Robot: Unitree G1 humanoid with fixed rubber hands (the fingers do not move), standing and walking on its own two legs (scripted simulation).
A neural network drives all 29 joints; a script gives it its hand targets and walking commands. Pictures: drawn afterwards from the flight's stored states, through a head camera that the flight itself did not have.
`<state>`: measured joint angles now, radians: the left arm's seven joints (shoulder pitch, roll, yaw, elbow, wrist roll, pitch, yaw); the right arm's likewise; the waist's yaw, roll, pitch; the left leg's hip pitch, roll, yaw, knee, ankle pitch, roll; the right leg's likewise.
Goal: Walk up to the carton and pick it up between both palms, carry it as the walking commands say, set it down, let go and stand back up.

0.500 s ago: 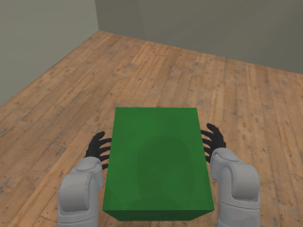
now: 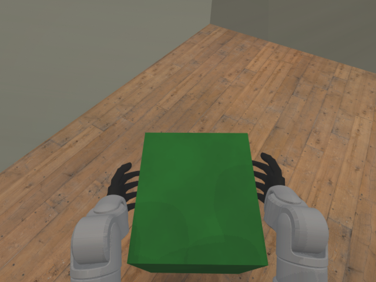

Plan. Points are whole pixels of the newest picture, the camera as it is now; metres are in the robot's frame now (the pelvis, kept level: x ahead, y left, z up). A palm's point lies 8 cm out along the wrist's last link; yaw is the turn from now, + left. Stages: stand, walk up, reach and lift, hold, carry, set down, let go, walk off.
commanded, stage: carry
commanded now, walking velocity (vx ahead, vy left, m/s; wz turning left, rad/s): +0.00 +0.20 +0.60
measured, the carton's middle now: (195, 208) +0.28 -0.02 +0.01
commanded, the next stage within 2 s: none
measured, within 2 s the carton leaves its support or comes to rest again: neither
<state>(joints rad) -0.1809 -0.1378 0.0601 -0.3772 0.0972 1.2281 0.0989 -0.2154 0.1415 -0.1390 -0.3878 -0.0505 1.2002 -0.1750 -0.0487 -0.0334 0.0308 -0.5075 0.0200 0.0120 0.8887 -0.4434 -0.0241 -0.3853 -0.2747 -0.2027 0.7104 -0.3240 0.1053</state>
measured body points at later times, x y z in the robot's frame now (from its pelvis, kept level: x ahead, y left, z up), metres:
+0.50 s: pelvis -0.08 +0.20 +0.01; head -0.06 +0.19 +0.46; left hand +0.17 +0.38 +0.07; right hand +0.21 +0.09 +0.06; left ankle -0.05 +0.24 -0.68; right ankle -0.05 +0.08 -0.72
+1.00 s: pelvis -0.20 +0.32 +0.01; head -0.22 +0.31 +0.46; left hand +0.04 +0.50 +0.08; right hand +0.09 +0.21 +0.08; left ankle -0.10 +0.36 -0.71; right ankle -0.16 +0.20 -0.72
